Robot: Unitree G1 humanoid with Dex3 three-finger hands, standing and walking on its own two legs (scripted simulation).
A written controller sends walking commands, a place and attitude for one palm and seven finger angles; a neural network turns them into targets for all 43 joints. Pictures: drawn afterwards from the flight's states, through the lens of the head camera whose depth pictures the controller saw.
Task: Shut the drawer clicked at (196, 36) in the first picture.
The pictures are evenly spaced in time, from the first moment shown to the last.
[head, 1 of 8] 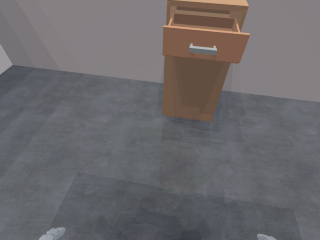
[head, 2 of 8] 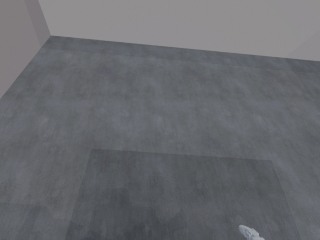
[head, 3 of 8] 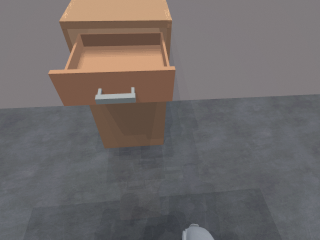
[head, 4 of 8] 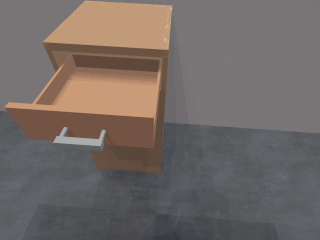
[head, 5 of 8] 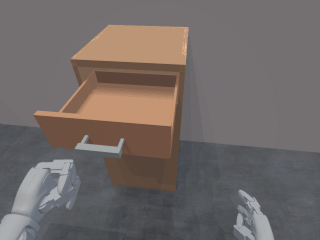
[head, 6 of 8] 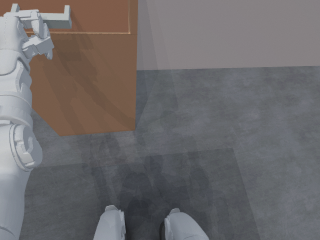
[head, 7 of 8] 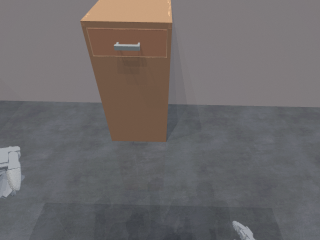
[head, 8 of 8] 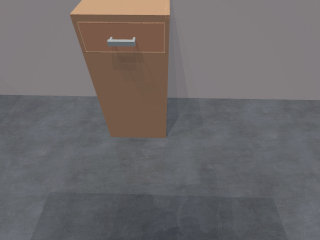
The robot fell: no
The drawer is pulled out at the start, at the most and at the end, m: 0.29 0.29 0.00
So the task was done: yes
